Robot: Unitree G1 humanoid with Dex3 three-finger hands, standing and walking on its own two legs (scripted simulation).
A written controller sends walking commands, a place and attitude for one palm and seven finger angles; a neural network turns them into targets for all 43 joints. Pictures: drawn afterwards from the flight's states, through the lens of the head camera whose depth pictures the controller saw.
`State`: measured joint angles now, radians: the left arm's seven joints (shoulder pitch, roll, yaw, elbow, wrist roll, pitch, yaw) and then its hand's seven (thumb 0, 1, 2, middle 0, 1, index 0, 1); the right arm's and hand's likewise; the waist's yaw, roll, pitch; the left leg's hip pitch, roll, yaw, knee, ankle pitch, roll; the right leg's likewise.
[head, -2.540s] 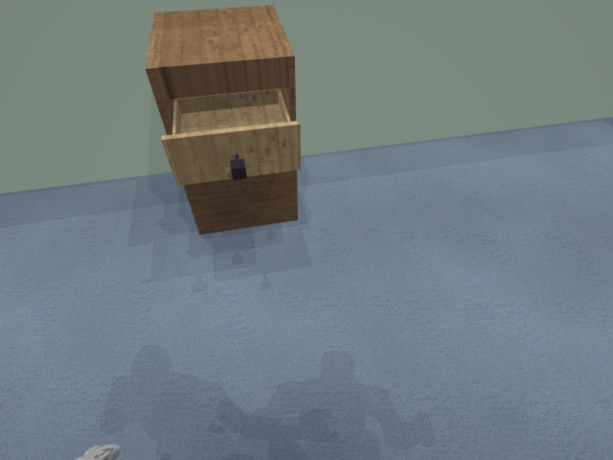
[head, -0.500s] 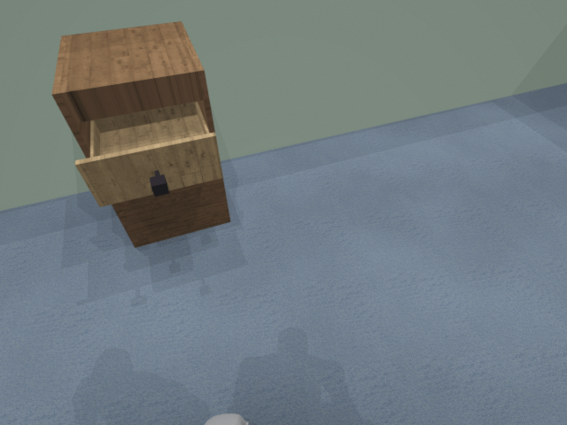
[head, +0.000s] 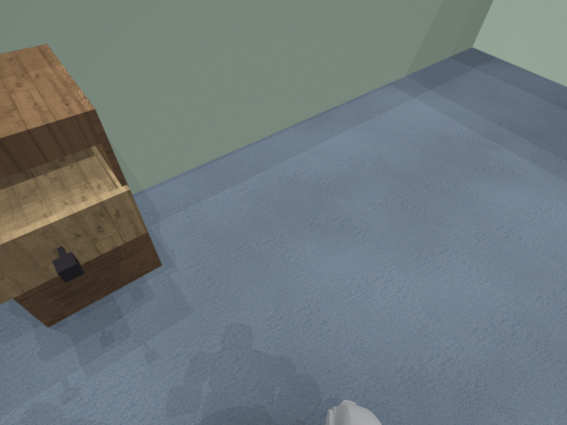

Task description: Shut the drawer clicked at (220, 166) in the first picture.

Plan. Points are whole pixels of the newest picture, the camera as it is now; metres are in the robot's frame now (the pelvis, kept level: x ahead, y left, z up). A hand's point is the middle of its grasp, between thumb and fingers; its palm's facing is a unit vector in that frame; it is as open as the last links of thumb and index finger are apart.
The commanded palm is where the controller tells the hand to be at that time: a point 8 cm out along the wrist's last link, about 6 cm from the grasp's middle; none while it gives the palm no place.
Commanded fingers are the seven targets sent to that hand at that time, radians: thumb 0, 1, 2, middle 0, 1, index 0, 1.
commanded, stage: walk to a spot facing it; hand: left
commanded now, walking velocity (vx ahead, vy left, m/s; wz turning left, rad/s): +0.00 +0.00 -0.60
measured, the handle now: (65, 260) +0.46 +0.54 -0.22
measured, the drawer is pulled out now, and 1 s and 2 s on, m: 0.21 0.21 0.21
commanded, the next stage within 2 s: turn to face it in 0.06 s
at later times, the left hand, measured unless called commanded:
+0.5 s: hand (210, 374) +0.23 +0.14 -0.18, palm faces -0.05 -0.99 -0.12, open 7.4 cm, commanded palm none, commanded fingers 0.00 0.90 0.90 -0.20 -0.30 -0.20 -0.30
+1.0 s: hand (166, 420) +0.15 +0.19 -0.15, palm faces +0.29 -0.90 -0.31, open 7.4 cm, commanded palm none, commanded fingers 0.00 0.90 0.90 -0.20 -0.30 -0.20 -0.30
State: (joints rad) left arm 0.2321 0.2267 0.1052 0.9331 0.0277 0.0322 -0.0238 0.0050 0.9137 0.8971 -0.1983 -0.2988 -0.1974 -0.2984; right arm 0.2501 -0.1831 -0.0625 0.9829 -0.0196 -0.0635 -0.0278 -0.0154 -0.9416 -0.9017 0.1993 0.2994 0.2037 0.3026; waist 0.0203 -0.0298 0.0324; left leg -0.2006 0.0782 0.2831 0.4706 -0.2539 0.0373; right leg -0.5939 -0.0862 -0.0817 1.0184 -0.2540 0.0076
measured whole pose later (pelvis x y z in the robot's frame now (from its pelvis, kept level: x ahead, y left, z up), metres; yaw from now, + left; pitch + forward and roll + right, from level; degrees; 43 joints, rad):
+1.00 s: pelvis +0.10 -0.04 -0.01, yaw +16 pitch +0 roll +0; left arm 0.16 0.22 0.06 0.89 0.01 0.02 0.03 0.01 0.91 0.90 -0.20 -0.30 -0.20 -0.30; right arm 0.22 -0.28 -0.10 0.93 -0.01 0.06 0.00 0.01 -0.91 -0.90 0.20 0.30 0.20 0.30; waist -0.02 0.05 0.05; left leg -0.41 -0.06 -0.11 0.74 -0.38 -0.02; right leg -0.28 -0.03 -0.04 0.57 -0.27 0.02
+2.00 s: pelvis +0.07 -0.06 +0.01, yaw +39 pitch -2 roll +1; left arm 0.33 0.14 0.03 1.00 0.02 -0.03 0.02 0.00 0.92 0.90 -0.21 -0.30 -0.21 -0.30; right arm 0.29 -0.22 -0.08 1.05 -0.03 0.05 0.02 0.01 -0.91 -0.90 0.20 0.30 0.20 0.30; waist 0.00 0.03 -0.01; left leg -0.43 0.05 0.03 0.99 -0.30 -0.02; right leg -0.13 -0.04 -0.12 0.38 -0.22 -0.03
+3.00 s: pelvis +0.28 +0.10 +0.00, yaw +37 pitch -1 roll -2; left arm 0.22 0.16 0.04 1.06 0.02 -0.03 0.02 -0.01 0.94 0.90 -0.21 -0.30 -0.21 -0.30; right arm 0.21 -0.17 -0.05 1.04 -0.02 -0.02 -0.02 0.00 -0.91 -0.90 0.19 0.30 0.20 0.30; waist 0.00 0.03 0.03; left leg -0.40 0.09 0.08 0.73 -0.31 -0.02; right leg -0.23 0.02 -0.16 0.42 -0.19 -0.06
